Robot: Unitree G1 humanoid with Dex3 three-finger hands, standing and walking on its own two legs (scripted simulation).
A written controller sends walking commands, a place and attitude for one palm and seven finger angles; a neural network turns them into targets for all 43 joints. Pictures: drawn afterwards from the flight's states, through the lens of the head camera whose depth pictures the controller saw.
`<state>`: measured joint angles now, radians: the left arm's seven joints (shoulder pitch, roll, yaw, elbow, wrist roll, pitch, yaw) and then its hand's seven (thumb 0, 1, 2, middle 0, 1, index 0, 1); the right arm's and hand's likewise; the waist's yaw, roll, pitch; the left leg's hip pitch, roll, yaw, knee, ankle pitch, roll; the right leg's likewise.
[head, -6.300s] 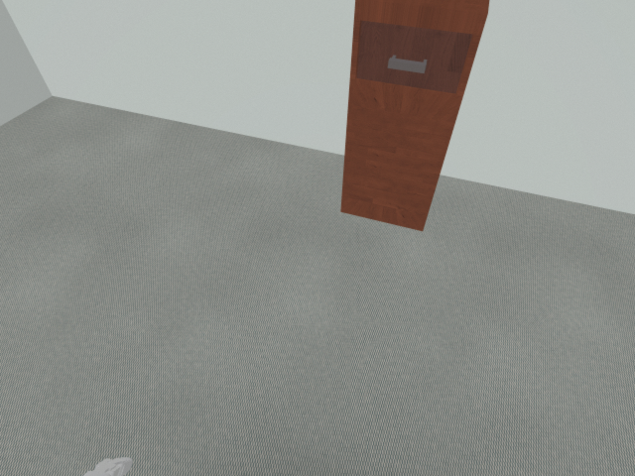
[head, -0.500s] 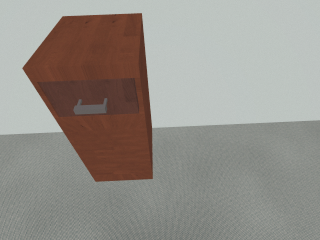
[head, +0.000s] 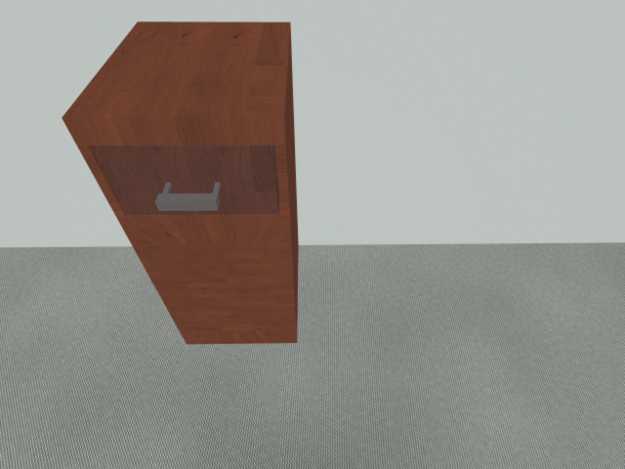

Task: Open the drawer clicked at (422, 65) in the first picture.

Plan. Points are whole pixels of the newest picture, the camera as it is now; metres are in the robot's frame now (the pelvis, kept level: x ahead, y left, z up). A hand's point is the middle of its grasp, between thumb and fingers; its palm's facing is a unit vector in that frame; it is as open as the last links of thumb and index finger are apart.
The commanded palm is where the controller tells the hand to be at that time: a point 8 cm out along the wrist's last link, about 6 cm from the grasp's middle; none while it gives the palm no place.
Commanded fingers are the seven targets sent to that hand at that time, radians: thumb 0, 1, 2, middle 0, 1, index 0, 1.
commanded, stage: look again from close up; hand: left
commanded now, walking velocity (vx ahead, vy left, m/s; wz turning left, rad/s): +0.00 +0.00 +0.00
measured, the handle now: (190, 194) +0.60 +0.29 -0.04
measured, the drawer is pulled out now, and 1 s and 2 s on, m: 0.00 0.00 0.00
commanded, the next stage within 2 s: shuffle to correct the standing spot in 0.64 s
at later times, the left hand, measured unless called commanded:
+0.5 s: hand out of the picture +0.08 +0.26 -0.16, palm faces +0.04 -0.95 -0.30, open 7.4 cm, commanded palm none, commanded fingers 0.00 0.90 0.90 -0.20 -0.30 -0.20 -0.30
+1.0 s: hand out of the picture -0.03 +0.22 -0.18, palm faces +0.08 -0.98 -0.20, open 7.4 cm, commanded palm none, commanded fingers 0.00 0.90 0.90 -0.20 -0.30 -0.20 -0.30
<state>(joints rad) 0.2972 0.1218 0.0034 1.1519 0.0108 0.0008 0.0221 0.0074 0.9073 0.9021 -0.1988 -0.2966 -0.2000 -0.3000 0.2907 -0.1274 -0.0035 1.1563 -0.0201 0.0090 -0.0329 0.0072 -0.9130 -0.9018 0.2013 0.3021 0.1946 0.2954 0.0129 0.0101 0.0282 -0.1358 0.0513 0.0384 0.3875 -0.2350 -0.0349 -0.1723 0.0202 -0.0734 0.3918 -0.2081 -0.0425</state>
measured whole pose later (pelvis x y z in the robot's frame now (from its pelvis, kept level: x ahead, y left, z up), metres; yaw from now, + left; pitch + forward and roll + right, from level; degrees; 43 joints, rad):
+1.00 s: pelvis +0.00 +0.04 -0.01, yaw +3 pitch -2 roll -1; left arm 0.35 0.20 0.00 1.07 0.03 0.01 0.01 0.01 0.90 0.90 -0.20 -0.30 -0.20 -0.30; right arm 0.32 -0.21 0.01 1.10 -0.03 0.03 0.00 0.01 -0.90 -0.90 0.20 0.30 0.20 0.30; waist 0.01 0.01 -0.01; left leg -0.21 0.00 0.02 0.55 -0.33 0.03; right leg -0.20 -0.04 -0.10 0.49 -0.26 0.00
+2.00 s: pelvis +0.09 +0.07 +0.00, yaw +1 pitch +0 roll -1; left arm 0.31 0.18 0.05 1.05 0.04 0.06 0.01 0.01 0.91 0.90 -0.20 -0.30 -0.20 -0.30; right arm 0.18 -0.15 -0.03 1.00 -0.03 0.01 -0.04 0.00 -0.93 -0.90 0.20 0.30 0.20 0.30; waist 0.01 -0.02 0.02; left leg -0.30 0.03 0.15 0.40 -0.11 0.07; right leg -0.33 -0.04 -0.01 0.88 -0.41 0.04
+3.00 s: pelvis +0.08 +0.04 -0.01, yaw +1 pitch +0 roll -1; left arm 0.35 0.14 -0.01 1.08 0.02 -0.02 0.04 0.01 0.90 0.90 -0.20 -0.30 -0.20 -0.30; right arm 0.31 -0.15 0.00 1.07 -0.02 -0.01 -0.02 0.02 -0.93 -0.90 0.20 0.30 0.19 0.30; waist 0.00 0.01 0.00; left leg -0.28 0.03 0.05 0.58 -0.30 0.01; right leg -0.15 0.00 -0.06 0.52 -0.36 0.00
